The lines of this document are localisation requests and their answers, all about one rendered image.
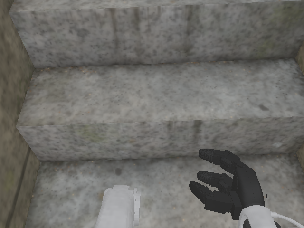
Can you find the right robot hand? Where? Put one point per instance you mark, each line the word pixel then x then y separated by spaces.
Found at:
pixel 234 194

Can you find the right robot forearm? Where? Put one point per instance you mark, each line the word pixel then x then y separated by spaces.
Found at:
pixel 256 216

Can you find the robot left thigh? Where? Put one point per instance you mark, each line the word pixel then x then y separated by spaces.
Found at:
pixel 120 208

